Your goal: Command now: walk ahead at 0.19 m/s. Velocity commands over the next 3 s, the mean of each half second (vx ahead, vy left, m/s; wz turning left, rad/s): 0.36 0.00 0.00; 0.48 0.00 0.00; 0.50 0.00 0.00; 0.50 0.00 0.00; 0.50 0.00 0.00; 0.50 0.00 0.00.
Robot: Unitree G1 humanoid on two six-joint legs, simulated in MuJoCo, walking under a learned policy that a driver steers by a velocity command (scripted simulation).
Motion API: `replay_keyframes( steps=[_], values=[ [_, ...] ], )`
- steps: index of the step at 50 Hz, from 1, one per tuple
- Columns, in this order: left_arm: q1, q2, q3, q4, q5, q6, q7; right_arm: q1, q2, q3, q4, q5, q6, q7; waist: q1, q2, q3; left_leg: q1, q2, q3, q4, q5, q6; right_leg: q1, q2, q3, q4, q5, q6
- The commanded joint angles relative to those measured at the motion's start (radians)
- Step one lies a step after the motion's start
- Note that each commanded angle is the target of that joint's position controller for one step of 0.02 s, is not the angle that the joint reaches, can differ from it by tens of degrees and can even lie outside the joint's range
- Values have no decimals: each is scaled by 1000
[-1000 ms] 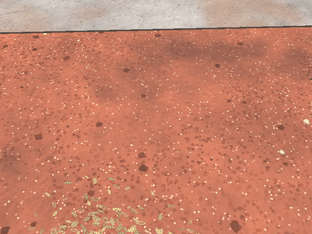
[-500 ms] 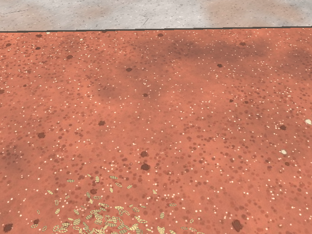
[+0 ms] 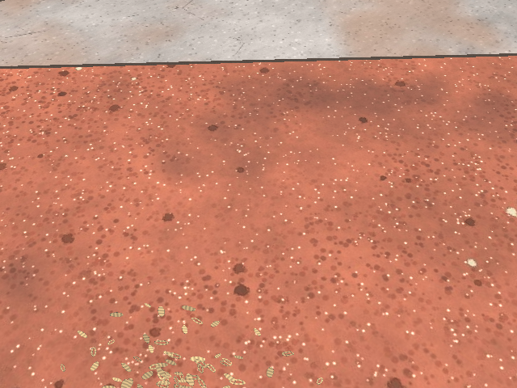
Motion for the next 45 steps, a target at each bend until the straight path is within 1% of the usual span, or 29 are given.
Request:
replay_keyframes(
  steps=[1,3,5,7,8,9,10,11,12,13,14,15,18,20,23,27,30,32,33,34,35,36,37,38,39,40,41,42,45],
  values=[
    [-124,79,12,-87,-10,-47,-16,92,-206,-53,-23,16,-21,-9,-37,174,209,-138,317,-400,-355,-391,202,-194,-10,-47,184,-92,-31],
    [-147,82,14,-108,-17,-77,-32,101,-180,-53,-27,8,-44,-3,-39,150,235,-18,361,-420,-334,-198,220,-347,-68,-7,259,-155,-49],
    [-146,81,14,-122,-28,-99,-46,90,-171,-53,-35,17,-50,9,-25,119,214,33,321,-332,-286,-46,184,-315,-78,-22,143,-165,-57],
    [-5,77,26,-68,-28,-105,-54,33,-186,-54,-55,21,-42,19,50,105,145,-130,228,-197,-201,83,135,40,8,-122,-29,14,-48],
    [125,105,47,-20,-25,-101,-54,23,-195,-53,-64,15,-44,22,101,99,79,-214,179,-145,-93,276,113,245,57,-138,-32,76,-47],
    [281,170,73,11,-22,-99,-49,-24,-173,-45,-84,14,-50,25,177,-11,13,-322,100,-40,189,418,57,412,-53,43,-113,32,-96],
    [424,281,93,18,-15,-102,-46,-21,-92,-24,-129,14,-69,22,198,-300,-97,-556,-49,31,607,135,-20,589,-328,569,-331,-90,-253],
    [366,199,55,17,2,-116,-51,-65,-96,-29,-148,29,-90,24,151,-229,-95,-650,-40,-144,811,-101,3,552,-403,755,-417,-93,-280],
    [268,158,36,-14,2,-127,-50,-89,-114,-34,-163,52,-101,33,106,-160,-7,-719,16,-172,877,-48,40,479,-397,636,-400,-82,-251],
    [194,120,21,-40,4,-131,-55,-100,-128,-38,-161,51,-104,36,73,-88,24,-708,71,-154,851,49,64,413,-348,487,-400,-31,-210],
    [154,110,12,-52,7,-132,-62,-108,-131,-47,-160,39,-103,34,48,-48,58,-692,106,-136,783,126,71,350,-309,380,-417,32,-182],
    [140,92,2,-57,11,-131,-63,-105,-148,-58,-158,28,-94,33,29,-54,61,-637,130,-123,723,172,73,304,-257,282,-430,99,-151],
    [205,107,-3,-42,14,-122,-47,-123,-122,-63,-164,23,-67,41,15,-61,72,-617,138,-80,627,229,39,270,-217,166,-459,274,-150],
    [232,138,0,-43,17,-119,-33,-213,-110,-59,-201,16,-61,41,24,-44,90,-673,143,-71,527,283,10,273,-228,146,-479,330,-165],
    [243,149,2,-60,19,-110,-20,-358,-96,-46,-254,15,-65,49,52,-51,111,-662,124,-50,301,397,-10,259,-211,95,-501,333,-158],
    [311,159,11,-53,4,-104,-16,-488,-101,-34,-295,22,-73,72,84,-58,137,-621,84,-18,130,459,3,313,-229,55,-502,324,-153],
    [321,166,21,-49,-3,-94,-14,-524,-120,-33,-322,26,-82,91,66,-72,135,-598,68,-23,56,411,43,412,-268,39,-445,414,-136],
    [293,193,31,-60,1,-87,-14,-446,-165,-52,-313,25,-85,95,5,-110,60,-447,18,6,43,351,77,456,-276,22,-331,711,-114],
    [273,202,34,-65,5,-80,-14,-325,-202,-73,-282,24,-85,92,-65,-127,-20,-286,-22,31,47,331,101,448,-255,-4,-184,880,-97],
    [258,189,27,-75,10,-74,-15,-138,-248,-97,-225,26,-80,85,-151,-122,-127,-28,-27,26,55,334,130,343,-207,-36,41,889,-64],
    [282,138,8,-102,29,-76,-18,33,-337,-117,-189,12,-74,72,-178,40,-278,290,193,-256,65,277,193,87,-129,-65,396,508,-34],
    [420,-18,-31,-96,5,-103,-34,61,-358,-112,-170,-5,-78,84,-79,302,-444,536,399,-797,-148,15,351,-232,63,60,709,-240,6],
    [305,99,-4,-108,-27,-132,-38,12,-262,-87,-175,2,-83,87,-109,193,-350,466,359,-813,-235,-45,292,-338,14,165,815,-240,-20],
    [197,149,9,-148,-44,-145,-38,-85,-219,-73,-189,8,-89,83,-89,146,-194,317,332,-639,-240,40,244,-400,-36,126,820,-154,-36],
    [150,156,11,-159,-35,-149,-27,-178,-194,-62,-209,3,-95,85,-51,30,-129,147,304,-506,-260,187,224,-346,-95,108,768,-51,-39],
    [139,151,22,-158,-18,-141,-19,-224,-169,-55,-211,-9,-101,88,-15,10,-83,13,269,-406,-281,286,212,-288,-131,99,709,4,-39],
    [171,134,25,-153,-12,-124,-18,-236,-144,-47,-203,-20,-104,91,21,35,-76,-58,238,-343,-306,311,203,-224,-158,109,673,33,-43],
    [193,112,25,-149,-13,-110,-17,-227,-136,-45,-191,-19,-104,92,34,52,-65,-92,222,-306,-332,313,208,-203,-165,105,638,39,-43],
    [126,109,30,-179,-6,-88,-13,-173,-180,-51,-166,-14,-105,73,40,49,1,-140,213,-235,-395,334,226,-272,-184,85,519,100,-17]
  ],
)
